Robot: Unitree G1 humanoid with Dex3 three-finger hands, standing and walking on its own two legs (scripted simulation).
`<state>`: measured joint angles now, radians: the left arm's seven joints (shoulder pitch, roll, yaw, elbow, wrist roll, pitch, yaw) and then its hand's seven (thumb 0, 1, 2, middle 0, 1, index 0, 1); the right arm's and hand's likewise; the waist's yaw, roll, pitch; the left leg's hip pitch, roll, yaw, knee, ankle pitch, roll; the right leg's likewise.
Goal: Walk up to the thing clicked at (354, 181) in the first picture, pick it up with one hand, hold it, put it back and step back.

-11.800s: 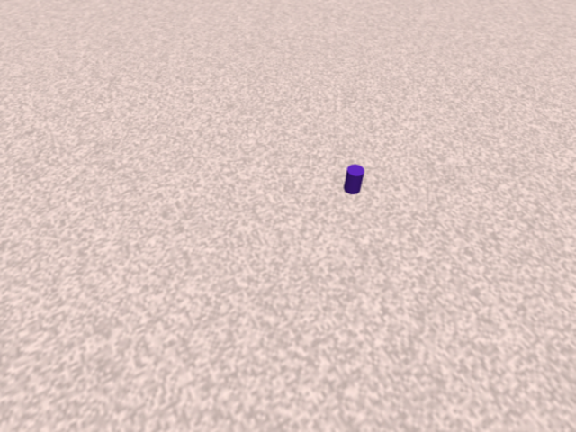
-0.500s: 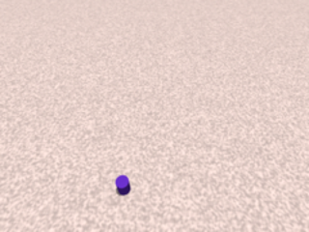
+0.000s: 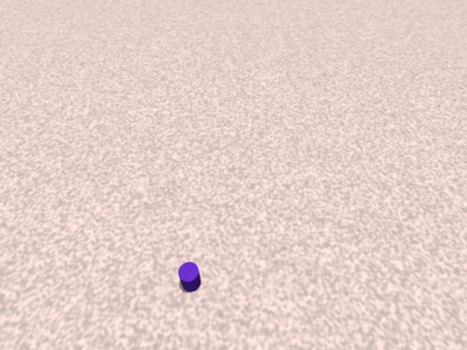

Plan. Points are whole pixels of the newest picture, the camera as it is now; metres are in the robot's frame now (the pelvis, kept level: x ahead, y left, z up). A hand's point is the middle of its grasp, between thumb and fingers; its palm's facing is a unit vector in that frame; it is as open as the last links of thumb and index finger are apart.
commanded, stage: stand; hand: left
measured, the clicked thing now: (190, 277) +0.50 +0.19 -0.72
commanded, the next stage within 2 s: none
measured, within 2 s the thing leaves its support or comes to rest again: neither
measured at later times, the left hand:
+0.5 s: hand out of the picture +0.08 +0.25 -0.16, palm faces -0.02 -0.94 -0.34, open 7.4 cm
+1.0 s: hand out of the picture +0.07 +0.25 -0.16, palm faces -0.02 -0.94 -0.34, open 7.4 cm
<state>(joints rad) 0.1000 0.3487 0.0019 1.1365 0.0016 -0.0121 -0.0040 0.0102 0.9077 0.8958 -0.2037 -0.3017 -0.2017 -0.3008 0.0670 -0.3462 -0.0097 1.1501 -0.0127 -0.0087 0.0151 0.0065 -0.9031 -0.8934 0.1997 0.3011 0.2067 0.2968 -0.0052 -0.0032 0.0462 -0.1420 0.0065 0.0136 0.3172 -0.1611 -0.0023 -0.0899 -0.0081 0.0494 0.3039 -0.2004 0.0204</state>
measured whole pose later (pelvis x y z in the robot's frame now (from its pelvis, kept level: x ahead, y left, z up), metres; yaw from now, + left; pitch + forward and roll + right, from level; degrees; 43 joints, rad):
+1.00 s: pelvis +0.00 +0.00 +0.00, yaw +1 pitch -1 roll +0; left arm 0.13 0.35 0.00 1.12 0.00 -0.01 0.00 0.01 0.91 0.90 -0.20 -0.30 -0.20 -0.30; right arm 0.09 -0.35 -0.01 1.14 -0.01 -0.01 0.01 0.01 -0.90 -0.89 0.20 0.30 0.21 0.30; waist 0.00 0.00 0.05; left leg -0.13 0.00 0.01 0.31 -0.16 0.00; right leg -0.07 -0.01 0.04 0.30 -0.20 0.02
